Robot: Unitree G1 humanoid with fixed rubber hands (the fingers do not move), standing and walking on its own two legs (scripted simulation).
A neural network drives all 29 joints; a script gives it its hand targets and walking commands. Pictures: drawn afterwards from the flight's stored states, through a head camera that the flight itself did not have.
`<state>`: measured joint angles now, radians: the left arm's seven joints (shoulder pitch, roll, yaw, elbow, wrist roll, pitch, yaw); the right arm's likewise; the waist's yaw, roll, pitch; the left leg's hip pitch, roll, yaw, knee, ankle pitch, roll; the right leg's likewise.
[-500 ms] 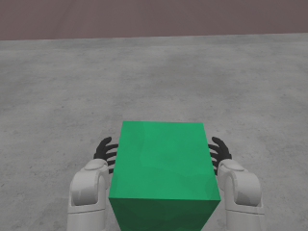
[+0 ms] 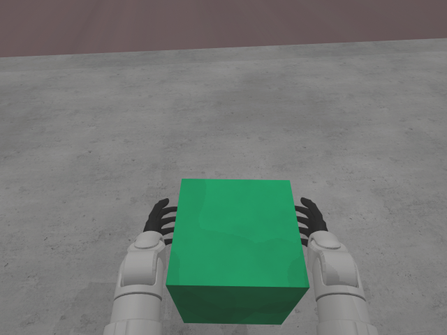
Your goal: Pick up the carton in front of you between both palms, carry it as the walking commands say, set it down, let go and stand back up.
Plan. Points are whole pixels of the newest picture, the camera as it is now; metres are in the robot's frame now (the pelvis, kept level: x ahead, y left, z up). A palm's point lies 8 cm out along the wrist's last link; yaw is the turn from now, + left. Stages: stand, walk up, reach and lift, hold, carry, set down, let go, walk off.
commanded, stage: carry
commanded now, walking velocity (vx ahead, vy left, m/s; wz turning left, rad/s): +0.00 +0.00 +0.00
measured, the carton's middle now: (234, 255) +0.30 +0.00 -0.04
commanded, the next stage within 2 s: hold in 1.20 s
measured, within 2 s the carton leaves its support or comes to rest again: neither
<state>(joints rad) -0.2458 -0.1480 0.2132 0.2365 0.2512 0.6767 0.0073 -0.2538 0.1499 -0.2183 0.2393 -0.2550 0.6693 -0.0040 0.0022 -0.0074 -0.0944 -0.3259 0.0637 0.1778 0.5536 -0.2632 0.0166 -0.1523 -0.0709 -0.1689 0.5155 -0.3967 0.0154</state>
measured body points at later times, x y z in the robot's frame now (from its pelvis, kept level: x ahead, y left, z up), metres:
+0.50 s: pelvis -0.03 -0.01 +0.00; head -0.05 +0.00 +0.45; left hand +0.27 +0.15 +0.04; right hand +0.27 -0.16 +0.04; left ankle +0.02 +0.11 -0.73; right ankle -0.08 -0.11 -0.73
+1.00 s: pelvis -0.05 -0.01 +0.00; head -0.07 -0.01 +0.45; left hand +0.26 +0.14 +0.04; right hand +0.26 -0.17 +0.04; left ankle +0.02 +0.11 -0.73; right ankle -0.08 -0.11 -0.73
